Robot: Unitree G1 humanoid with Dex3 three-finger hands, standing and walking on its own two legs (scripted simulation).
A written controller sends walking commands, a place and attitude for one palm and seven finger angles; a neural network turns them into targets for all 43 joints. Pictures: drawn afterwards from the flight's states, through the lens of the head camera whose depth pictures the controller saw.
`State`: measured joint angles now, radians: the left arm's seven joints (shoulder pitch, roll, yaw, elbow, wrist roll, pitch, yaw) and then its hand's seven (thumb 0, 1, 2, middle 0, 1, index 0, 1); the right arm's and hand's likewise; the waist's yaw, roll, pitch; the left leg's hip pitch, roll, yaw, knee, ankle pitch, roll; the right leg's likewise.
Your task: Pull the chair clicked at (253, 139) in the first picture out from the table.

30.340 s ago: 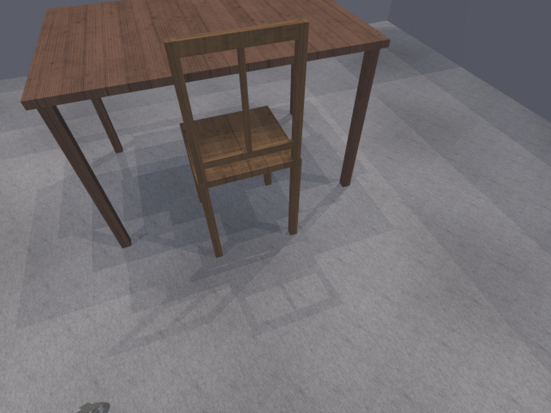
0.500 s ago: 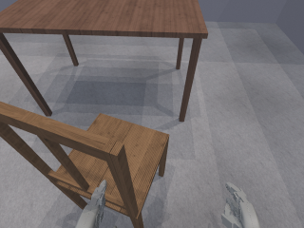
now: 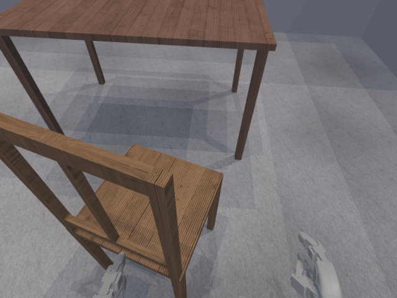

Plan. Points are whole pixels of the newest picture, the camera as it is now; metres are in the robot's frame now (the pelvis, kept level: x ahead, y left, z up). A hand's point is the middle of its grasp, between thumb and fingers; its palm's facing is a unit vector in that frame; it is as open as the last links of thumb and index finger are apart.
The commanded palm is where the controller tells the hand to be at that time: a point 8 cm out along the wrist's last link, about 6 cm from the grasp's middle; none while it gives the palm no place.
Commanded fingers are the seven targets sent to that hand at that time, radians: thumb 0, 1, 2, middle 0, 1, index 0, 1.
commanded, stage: draw the hand back to the body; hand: left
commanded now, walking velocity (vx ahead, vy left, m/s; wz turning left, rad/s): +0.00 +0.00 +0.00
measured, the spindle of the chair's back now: (95, 207) +0.30 +0.23 +0.01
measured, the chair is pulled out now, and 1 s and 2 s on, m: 0.56 0.56 0.56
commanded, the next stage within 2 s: step back with the hand held close in 1.50 s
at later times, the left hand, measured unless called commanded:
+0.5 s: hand (93, 278) +0.15 +0.16 +0.11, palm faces +0.07 -0.97 -0.24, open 17.1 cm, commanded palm +0.10 +0.21 +0.13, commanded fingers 0.00 -0.19 0.38 -0.05 -0.08 -0.05 -0.08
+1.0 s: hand (28, 208) +0.20 +0.22 +0.21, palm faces +0.38 -0.82 -0.43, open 11.1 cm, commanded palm +0.15 +0.27 +0.23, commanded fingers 0.00 0.72 0.81 -0.17 -0.26 -0.17 -0.26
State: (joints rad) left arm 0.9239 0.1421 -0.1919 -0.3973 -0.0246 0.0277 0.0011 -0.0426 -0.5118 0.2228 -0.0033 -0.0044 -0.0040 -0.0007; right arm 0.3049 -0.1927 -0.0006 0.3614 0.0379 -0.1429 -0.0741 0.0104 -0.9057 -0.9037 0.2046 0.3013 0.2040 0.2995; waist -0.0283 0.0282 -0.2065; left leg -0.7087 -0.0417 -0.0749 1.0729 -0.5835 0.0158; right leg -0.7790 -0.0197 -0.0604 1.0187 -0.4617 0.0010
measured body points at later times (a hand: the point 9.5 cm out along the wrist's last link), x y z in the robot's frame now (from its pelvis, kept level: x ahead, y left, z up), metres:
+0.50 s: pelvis +0.00 -0.01 +0.01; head +0.01 -0.03 +0.46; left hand +0.14 +0.21 +0.13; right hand +0.18 -0.23 -0.06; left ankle -0.03 +0.11 -0.67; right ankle +0.02 -0.12 -0.67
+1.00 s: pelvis +0.02 -0.02 +0.07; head +0.00 -0.05 +0.51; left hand +0.17 +0.26 +0.23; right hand +0.21 -0.23 -0.01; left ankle -0.03 +0.11 -0.67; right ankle +0.02 -0.12 -0.67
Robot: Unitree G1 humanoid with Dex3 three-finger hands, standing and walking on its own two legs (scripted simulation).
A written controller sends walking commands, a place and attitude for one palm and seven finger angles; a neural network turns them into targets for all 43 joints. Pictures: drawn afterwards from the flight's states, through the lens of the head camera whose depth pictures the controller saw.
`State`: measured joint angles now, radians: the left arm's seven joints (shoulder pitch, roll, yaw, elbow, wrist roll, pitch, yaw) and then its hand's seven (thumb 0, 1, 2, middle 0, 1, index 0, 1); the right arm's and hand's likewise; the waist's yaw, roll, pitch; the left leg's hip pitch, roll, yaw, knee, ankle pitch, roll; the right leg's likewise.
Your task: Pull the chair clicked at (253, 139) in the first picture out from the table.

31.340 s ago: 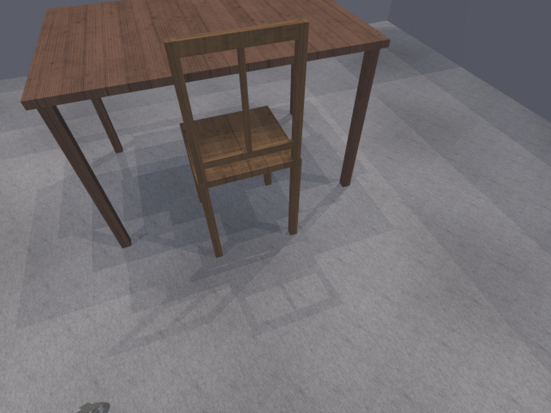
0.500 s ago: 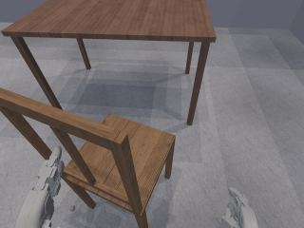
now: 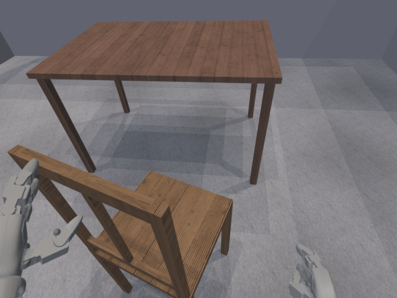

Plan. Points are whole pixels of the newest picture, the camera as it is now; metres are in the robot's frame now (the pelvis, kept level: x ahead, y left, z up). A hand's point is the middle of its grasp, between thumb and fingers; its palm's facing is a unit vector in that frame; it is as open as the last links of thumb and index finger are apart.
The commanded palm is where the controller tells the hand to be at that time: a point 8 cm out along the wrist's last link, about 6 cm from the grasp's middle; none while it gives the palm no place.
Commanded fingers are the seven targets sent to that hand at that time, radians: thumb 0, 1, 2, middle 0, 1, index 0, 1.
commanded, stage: draw the hand back to the body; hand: left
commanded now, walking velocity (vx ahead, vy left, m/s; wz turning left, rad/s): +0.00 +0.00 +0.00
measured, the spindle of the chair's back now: (112, 231) +0.28 +0.25 -0.06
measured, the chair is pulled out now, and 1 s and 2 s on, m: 0.56 0.56 0.56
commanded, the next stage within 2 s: step back with the hand held close in 0.50 s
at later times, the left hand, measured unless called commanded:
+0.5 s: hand (42, 211) +0.19 +0.26 +0.17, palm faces +0.43 -0.80 -0.42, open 7.5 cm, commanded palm +0.14 +0.30 +0.18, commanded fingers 0.00 0.90 0.90 -0.20 -0.30 -0.20 -0.30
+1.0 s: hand (33, 223) +0.18 +0.27 +0.16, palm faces +0.33 -0.78 -0.53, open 7.4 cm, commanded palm +0.12 +0.32 +0.18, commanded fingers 0.00 0.90 0.90 -0.20 -0.30 -0.20 -0.30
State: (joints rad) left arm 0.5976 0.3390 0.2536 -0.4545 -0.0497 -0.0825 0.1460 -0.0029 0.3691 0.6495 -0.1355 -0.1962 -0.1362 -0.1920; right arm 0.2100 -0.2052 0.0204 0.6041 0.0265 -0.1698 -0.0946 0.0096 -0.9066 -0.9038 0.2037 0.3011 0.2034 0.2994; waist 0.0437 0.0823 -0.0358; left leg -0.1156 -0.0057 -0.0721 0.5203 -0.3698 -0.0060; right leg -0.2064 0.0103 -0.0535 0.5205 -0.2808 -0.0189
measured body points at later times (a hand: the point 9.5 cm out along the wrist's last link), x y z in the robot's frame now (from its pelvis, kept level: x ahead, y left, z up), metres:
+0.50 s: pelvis +0.00 +0.00 +0.01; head -0.02 -0.02 +0.46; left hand +0.16 +0.30 +0.19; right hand +0.17 -0.23 -0.08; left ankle -0.05 +0.13 -0.73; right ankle +0.00 -0.11 -0.73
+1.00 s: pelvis -0.03 +0.02 +0.01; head +0.00 +0.01 +0.45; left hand +0.15 +0.31 +0.19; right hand +0.14 -0.23 -0.08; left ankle -0.05 +0.13 -0.73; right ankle +0.00 -0.11 -0.73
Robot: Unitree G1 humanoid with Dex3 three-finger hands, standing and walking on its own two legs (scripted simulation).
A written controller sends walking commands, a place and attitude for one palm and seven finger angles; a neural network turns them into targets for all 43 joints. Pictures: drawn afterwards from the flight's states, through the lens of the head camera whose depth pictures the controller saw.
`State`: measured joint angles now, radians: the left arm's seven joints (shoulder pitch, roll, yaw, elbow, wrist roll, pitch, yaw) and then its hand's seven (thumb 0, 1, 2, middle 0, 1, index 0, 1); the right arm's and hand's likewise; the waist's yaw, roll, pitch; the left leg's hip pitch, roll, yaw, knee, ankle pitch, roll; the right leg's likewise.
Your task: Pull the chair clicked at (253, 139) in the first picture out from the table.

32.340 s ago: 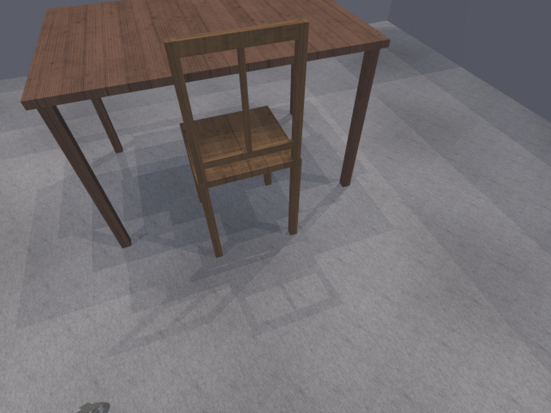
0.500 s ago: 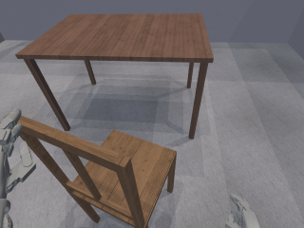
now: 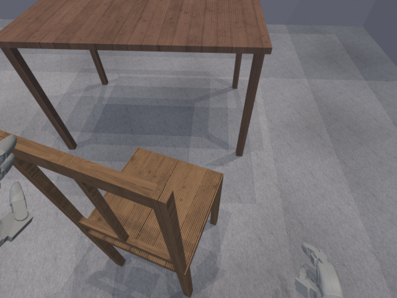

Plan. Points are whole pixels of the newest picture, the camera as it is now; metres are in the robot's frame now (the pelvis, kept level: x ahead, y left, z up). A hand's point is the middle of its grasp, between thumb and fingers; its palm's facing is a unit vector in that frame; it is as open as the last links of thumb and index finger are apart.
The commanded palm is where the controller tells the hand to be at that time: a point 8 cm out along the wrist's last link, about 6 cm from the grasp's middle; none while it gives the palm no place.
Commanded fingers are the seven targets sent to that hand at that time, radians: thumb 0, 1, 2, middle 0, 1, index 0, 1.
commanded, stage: step back with the hand held close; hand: left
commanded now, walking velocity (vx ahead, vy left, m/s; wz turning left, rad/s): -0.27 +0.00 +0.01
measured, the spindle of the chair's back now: (107, 213) +0.30 +0.24 -0.06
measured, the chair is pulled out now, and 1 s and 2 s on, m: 0.56 0.56 0.56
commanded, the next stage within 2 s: stop stepping back and stand still in 1.76 s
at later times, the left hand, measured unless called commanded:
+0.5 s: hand (5, 248) +0.16 +0.25 +0.17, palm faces +0.44 -0.75 -0.49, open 7.4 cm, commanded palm +0.09 +0.29 +0.18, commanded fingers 0.00 0.90 0.90 -0.20 -0.30 -0.20 -0.30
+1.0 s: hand (8, 259) +0.14 +0.24 +0.17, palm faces +0.44 -0.76 -0.48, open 7.4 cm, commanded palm +0.07 +0.29 +0.18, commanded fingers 0.00 0.90 0.90 -0.20 -0.30 -0.20 -0.30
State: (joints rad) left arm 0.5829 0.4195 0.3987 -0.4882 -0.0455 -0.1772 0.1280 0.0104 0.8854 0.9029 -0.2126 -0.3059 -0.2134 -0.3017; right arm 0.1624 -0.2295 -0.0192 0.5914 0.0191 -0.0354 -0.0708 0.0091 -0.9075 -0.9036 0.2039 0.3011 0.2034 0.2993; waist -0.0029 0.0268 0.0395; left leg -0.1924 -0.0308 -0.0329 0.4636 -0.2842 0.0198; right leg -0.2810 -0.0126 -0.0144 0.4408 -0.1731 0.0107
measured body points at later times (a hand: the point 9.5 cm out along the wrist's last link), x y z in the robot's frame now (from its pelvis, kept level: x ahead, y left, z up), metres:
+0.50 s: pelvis -0.05 -0.01 -0.01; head -0.03 +0.00 +0.44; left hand +0.13 +0.29 +0.19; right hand +0.12 -0.25 -0.09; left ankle -0.03 +0.11 -0.74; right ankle +0.04 -0.13 -0.74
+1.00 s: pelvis -0.06 -0.02 -0.02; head -0.03 +0.00 +0.43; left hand +0.11 +0.28 +0.19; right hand +0.11 -0.25 -0.10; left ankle -0.03 +0.11 -0.74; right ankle +0.03 -0.13 -0.74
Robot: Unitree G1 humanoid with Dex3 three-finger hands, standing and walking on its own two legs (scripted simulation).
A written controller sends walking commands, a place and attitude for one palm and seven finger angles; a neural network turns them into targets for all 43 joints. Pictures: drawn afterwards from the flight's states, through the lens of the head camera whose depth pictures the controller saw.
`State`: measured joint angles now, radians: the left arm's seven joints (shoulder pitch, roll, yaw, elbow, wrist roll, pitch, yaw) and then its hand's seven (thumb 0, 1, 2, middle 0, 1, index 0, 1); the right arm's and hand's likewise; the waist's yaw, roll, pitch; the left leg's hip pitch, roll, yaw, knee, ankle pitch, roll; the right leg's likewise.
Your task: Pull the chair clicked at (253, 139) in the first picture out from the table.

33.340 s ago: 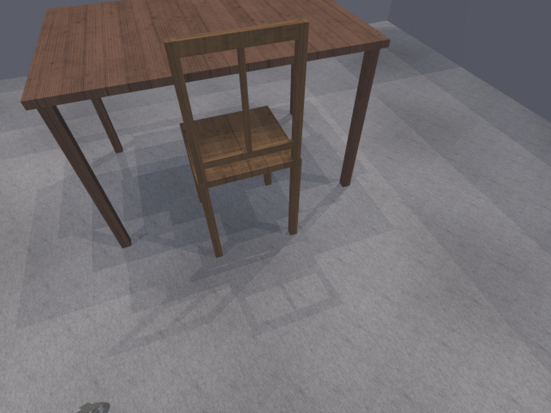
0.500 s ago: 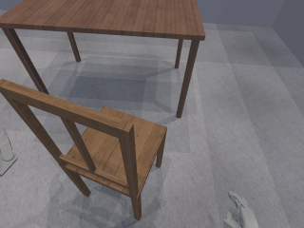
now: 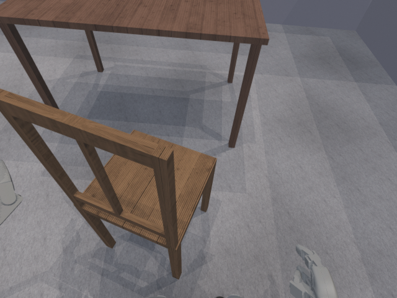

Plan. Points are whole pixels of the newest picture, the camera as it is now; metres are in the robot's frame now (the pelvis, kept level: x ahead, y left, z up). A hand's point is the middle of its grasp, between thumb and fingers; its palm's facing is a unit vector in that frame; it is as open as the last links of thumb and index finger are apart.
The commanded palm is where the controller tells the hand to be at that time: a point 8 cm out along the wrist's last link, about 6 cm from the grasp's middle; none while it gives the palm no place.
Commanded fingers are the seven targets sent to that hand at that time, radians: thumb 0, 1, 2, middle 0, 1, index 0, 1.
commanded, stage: step back with the hand held close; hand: left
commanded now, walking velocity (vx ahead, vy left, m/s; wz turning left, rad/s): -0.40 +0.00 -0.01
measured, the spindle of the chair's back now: (104, 182) +0.37 +0.25 -0.05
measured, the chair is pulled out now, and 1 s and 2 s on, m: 0.56 0.56 0.56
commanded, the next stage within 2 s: stop stepping back and stand still in 0.76 s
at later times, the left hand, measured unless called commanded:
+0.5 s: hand (11, 223) +0.18 +0.25 +0.18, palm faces +0.34 -0.81 -0.47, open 7.4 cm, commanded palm +0.10 +0.31 +0.19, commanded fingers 0.00 0.90 0.90 -0.20 -0.30 -0.20 -0.30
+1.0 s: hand out of the picture +0.07 +0.20 +0.19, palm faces +0.22 -0.81 -0.54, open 7.4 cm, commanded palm +0.02 +0.26 +0.19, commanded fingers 0.00 0.90 0.90 -0.20 -0.30 -0.20 -0.30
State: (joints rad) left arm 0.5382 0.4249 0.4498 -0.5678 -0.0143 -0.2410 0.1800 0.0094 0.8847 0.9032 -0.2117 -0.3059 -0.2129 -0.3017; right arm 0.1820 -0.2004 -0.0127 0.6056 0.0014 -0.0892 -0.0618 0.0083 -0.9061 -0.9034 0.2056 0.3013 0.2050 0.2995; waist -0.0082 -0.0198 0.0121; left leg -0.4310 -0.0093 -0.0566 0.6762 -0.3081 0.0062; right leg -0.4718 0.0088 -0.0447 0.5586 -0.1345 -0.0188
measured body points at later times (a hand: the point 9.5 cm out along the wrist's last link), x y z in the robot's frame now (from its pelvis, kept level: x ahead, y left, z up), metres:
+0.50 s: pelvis -0.03 +0.01 +0.00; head +0.01 +0.04 +0.45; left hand +0.15 +0.29 +0.21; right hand +0.15 -0.24 -0.07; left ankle +0.02 +0.12 -0.72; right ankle +0.03 -0.12 -0.72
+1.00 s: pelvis -0.14 -0.03 +0.01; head -0.12 -0.02 +0.46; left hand +0.05 +0.24 +0.22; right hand +0.01 -0.27 -0.07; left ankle -0.07 +0.10 -0.68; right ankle -0.20 -0.13 -0.72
